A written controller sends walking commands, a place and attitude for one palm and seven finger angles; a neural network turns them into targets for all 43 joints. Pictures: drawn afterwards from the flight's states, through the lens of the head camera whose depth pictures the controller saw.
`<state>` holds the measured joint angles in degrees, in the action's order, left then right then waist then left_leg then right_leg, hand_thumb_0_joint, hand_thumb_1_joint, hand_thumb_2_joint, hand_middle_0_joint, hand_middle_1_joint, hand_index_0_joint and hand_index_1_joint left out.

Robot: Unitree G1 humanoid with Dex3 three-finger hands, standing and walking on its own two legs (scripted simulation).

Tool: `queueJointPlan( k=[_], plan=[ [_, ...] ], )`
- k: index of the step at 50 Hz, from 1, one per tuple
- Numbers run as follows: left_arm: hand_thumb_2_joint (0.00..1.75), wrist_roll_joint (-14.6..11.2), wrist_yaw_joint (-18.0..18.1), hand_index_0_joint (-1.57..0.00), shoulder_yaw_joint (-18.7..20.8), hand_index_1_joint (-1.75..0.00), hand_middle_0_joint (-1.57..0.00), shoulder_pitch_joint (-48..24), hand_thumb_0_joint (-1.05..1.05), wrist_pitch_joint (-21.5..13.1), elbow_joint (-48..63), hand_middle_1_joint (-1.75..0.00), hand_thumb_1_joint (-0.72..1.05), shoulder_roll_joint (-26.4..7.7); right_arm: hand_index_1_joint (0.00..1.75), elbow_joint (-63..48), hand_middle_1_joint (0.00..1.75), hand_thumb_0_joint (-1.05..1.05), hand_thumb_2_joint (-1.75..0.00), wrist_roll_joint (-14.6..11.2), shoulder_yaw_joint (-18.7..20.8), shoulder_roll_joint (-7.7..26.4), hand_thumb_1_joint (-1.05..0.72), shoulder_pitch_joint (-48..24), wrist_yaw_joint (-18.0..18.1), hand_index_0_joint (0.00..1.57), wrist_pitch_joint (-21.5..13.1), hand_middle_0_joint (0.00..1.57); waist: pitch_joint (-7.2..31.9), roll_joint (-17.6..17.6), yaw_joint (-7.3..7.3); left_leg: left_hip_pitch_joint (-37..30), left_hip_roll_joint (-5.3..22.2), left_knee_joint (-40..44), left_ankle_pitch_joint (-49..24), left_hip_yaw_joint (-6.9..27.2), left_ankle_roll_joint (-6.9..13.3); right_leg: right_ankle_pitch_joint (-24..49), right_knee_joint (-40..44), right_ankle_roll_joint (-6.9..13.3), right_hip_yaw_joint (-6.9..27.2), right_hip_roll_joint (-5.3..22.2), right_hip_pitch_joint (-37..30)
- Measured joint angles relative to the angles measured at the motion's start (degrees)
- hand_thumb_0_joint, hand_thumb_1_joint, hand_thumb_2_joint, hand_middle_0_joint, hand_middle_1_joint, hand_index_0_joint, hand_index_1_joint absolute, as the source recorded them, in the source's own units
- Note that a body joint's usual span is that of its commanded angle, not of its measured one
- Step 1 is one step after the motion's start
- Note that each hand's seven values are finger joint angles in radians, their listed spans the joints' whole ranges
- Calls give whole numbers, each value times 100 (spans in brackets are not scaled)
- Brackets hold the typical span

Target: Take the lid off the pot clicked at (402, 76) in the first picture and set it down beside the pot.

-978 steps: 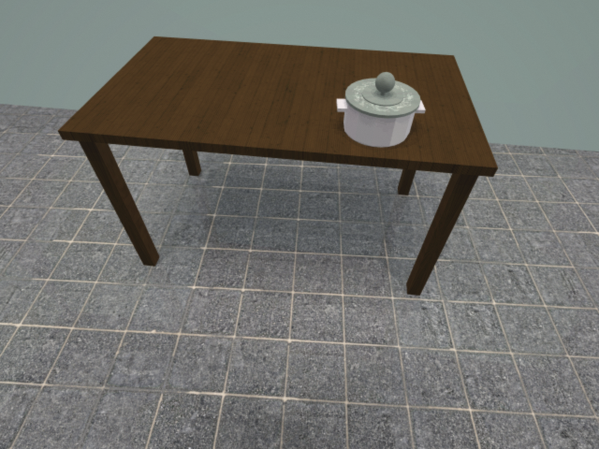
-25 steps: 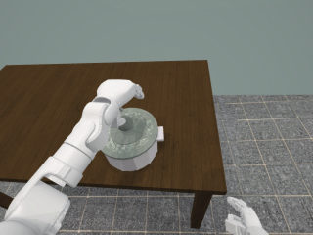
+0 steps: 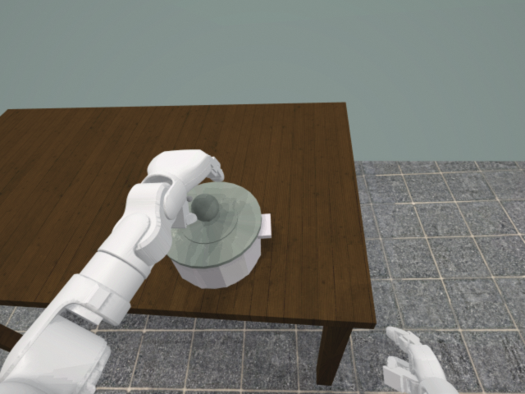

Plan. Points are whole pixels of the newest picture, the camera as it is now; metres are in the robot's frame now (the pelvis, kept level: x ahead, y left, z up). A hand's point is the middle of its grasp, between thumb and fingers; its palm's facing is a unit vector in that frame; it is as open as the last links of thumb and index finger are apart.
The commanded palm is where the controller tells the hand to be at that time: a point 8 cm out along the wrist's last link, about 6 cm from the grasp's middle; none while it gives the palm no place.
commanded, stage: move the open hand above the knob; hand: left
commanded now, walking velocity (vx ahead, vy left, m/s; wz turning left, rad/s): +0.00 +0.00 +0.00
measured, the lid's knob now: (205, 207) +0.42 +0.13 +0.04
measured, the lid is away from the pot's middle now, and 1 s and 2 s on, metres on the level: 0.00 0.00 0.00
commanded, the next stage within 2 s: lower the open fingers around the knob in 0.92 s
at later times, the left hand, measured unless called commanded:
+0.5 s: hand (184, 180) +0.42 +0.15 +0.12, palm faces -0.22 -0.06 -0.97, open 10.4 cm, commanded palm +0.38 +0.14 +0.18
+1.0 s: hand (191, 191) +0.39 +0.13 +0.12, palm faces -0.22 -0.03 -0.98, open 10.4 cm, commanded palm +0.37 +0.13 +0.18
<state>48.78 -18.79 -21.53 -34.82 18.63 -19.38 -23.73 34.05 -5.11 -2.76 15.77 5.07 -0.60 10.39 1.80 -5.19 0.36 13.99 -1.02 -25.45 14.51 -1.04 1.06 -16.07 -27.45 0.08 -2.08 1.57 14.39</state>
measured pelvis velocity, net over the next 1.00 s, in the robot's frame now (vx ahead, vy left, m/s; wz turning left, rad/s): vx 0.00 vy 0.01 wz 0.00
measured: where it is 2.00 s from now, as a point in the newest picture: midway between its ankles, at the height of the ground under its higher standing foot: outside the picture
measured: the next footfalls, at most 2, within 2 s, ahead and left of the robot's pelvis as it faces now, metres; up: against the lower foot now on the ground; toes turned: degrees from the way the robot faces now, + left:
none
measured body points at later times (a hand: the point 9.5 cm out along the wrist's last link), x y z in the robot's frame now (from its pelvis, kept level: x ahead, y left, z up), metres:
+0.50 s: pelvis +0.00 +0.01 +0.00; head +0.02 -0.03 +0.45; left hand +0.42 +0.15 +0.17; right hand +0.18 -0.21 -0.12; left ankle -0.02 +0.11 -0.74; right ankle -0.02 -0.12 -0.74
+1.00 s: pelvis +0.00 +0.01 +0.00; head +0.01 -0.03 +0.45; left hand +0.40 +0.13 +0.17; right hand +0.20 -0.20 -0.11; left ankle -0.02 +0.11 -0.74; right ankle -0.02 -0.12 -0.74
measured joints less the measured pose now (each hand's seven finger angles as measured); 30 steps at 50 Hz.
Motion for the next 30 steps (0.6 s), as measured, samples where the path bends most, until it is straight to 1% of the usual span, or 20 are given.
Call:
queueJointPlan(
  k=[2,5,7,9,11,13,15,17,19,21,23,25,28,30],
  plan=[
    [135,-18,-28,-80,-57,-8,-81,31,0,-192,204,-8,-29,-60,30,32,29,1,-90,29,-8,-9,-91,-73,71,20,-42,20,-51,16,-12,-23,-11,-1,-4,8,11,3,4,-7,-7,11,-28],
    [135,-23,130,-81,45,-8,-81,-75,0,-410,215,-9,-29,-135,30,96,29,1,-90,40,-43,-39,-91,-132,147,20,-116,20,-40,36,-27,-44,-21,28,-21,2,16,22,32,-15,-1,20,-47],
    [135,15,279,-81,84,-8,-81,-264,0,-344,-56,-8,-29,-77,30,133,29,1,-90,10,-57,-59,-91,-127,127,20,-120,20,15,49,-54,-18,-33,39,-35,5,13,30,35,-21,-4,32,-21],
    [135,35,366,-81,115,-8,-81,-415,0,-164,-387,-8,-29,51,30,150,29,1,-90,-29,-68,-77,-91,-118,59,20,-91,20,53,53,-74,24,-41,35,-43,7,14,37,33,-27,-6,41,18],
    [135,47,337,-80,95,-8,-81,-420,0,8,-525,-8,-29,128,30,120,29,1,-90,-43,-88,-97,-91,-108,-2,20,-38,20,57,47,-67,55,-47,31,-48,1,23,46,31,-34,1,47,50],
    [135,58,224,-80,-28,-8,-81,-336,0,105,-433,-8,-29,146,30,77,29,1,-90,-27,-88,-121,-91,-94,-29,20,7,20,36,35,-44,77,-57,18,-48,4,39,49,28,-43,-3,57,64],
    [135,47,112,-80,-159,-8,-81,-254,0,55,-207,-8,-29,122,30,63,29,1,-90,6,-83,-144,-91,-88,-10,20,12,20,-4,25,-23,71,-69,9,-44,10,57,48,31,-54,-9,69,49],
    [135,42,89,-81,-227,-8,-81,-256,0,-104,-45,-8,-29,85,30,94,29,1,-90,33,-91,-161,-91,-78,42,20,-26,20,-23,22,-14,50,-81,12,-39,7,70,44,35,-64,-6,80,28],
    [135,23,169,-81,-149,-8,-81,-330,0,-264,-71,-8,-29,81,30,155,29,1,-90,46,-118,-172,-91,-61,94,20,-70,20,-4,19,-6,25,-84,27,-35,-5,76,46,53,-72,7,83,7],
    [135,26,299,-81,-3,-8,-81,-470,0,-310,-328,-8,-29,114,30,216,29,1,-90,30,-159,-178,-91,-34,120,20,-97,20,33,30,1,12,-83,46,-32,-30,76,48,60,-79,33,81,9],
    [135,44,401,-81,118,-8,-81,-605,0,-204,-673,-8,-29,167,30,237,29,1,-90,4,-181,-178,-91,9,99,20,-101,20,63,46,7,24,-78,54,-30,-54,71,50,58,-82,57,76,35],
    [135,60,388,-81,178,-8,-81,-586,0,-28,-773,-8,-29,175,30,194,29,1,-90,-9,-170,-169,-91,62,39,20,-67,20,69,51,22,41,-73,63,-32,-74,70,56,62,-82,77,71,62],
    [135,74,233,-80,54,-8,-81,-333,0,118,-414,-8,-29,146,30,95,29,1,-90,7,-87,-132,-91,145,-42,20,-11,20,59,26,32,61,-76,47,-24,-62,85,57,76,-89,65,73,61],
    [135,54,133,-80,-53,-8,-81,-188,0,52,-123,-8,-29,138,30,85,29,1,-90,28,-43,-102,-91,154,-48,20,-4,20,39,12,24,54,-82,28,-11,-40,95,52,87,-95,43,79,31]
  ],
)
